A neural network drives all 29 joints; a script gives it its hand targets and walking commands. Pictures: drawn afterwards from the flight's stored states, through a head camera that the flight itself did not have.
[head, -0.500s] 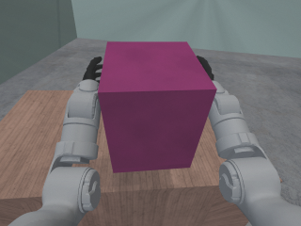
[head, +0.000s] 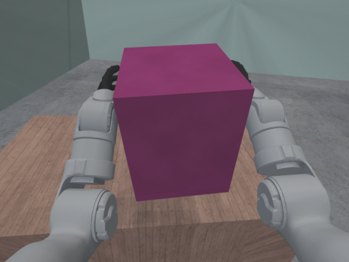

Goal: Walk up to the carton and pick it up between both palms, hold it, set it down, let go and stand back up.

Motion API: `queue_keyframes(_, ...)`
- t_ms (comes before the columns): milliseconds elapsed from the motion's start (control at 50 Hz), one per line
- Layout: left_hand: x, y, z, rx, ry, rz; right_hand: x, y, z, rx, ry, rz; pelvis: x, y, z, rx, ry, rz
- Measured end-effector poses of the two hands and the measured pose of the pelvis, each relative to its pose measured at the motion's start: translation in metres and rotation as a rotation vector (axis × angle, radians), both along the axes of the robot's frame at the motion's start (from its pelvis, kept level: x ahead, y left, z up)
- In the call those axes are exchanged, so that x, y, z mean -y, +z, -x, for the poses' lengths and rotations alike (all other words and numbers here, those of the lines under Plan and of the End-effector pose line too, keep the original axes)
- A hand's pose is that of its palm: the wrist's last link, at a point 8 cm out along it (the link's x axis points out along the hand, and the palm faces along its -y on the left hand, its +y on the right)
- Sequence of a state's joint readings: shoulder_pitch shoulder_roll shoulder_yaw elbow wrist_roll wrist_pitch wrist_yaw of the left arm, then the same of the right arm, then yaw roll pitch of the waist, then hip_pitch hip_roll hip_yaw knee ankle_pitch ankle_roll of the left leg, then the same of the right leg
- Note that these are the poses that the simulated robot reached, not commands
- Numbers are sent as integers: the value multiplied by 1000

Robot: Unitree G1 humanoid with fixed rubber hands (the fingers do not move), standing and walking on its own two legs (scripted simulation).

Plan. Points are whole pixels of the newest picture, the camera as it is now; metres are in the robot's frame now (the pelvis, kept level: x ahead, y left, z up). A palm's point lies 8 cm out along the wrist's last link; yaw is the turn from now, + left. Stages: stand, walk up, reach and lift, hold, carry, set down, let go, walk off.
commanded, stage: hold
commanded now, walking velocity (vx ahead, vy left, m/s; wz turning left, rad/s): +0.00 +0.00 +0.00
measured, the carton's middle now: (177, 120) +0.34 +0.00 +0.25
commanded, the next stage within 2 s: none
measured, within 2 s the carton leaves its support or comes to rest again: neither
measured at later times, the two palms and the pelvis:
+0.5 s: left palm (106, 96) +0.36 +0.15 +0.29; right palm (242, 90) +0.37 -0.14 +0.31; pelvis +0.00 +0.00 +0.00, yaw +0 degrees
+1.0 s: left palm (107, 93) +0.36 +0.15 +0.30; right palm (243, 88) +0.37 -0.14 +0.32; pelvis +0.00 +0.00 +0.00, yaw +0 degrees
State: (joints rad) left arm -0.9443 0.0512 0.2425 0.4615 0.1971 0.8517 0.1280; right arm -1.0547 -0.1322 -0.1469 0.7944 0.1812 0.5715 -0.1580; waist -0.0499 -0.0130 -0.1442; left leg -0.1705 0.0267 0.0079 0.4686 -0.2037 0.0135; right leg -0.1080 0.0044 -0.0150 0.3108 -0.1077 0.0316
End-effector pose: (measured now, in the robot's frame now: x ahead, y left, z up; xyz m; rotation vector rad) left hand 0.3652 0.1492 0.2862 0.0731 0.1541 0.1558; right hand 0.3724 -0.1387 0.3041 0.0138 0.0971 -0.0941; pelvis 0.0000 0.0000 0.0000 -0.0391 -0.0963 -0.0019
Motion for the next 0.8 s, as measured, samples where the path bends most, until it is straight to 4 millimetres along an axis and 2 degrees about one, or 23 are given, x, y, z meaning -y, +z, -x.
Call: queue_keyframes(800,3,12,2,-7,-7,12,2,15,3,-16,-6,-19,0,0,0,0,1,0)
